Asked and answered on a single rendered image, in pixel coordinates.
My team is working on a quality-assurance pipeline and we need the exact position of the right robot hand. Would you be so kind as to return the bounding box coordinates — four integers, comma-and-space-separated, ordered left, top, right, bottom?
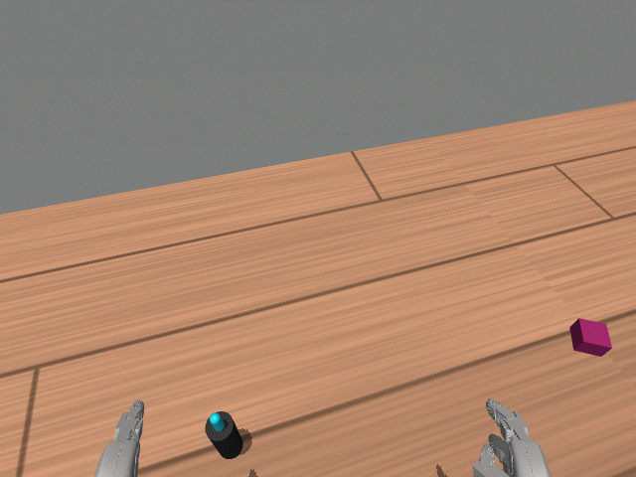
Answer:
473, 399, 551, 477

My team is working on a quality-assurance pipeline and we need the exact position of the left robot hand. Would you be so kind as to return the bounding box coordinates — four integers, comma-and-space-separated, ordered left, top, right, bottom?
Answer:
94, 400, 144, 477

